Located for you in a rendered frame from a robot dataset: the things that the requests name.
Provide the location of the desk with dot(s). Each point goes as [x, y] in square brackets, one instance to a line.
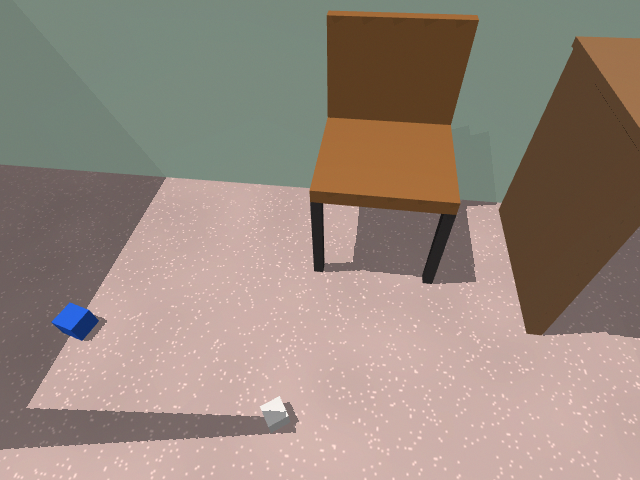
[575, 197]

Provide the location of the chair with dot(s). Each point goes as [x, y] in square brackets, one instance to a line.
[393, 81]

